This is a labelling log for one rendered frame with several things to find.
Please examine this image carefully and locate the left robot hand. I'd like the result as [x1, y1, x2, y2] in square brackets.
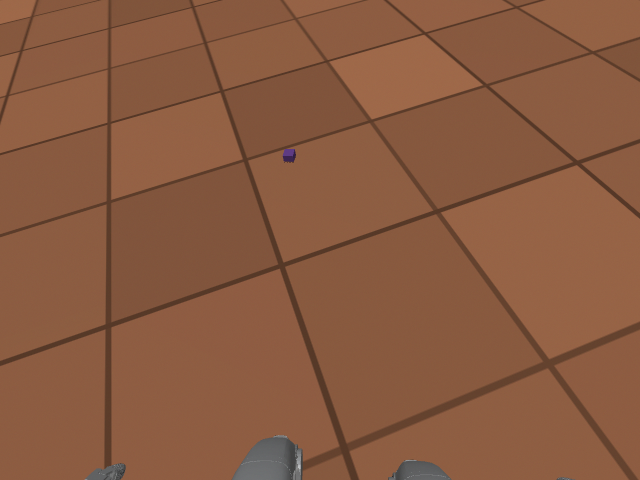
[85, 463, 126, 480]

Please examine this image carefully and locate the small box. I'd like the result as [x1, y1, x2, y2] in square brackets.
[283, 149, 296, 162]

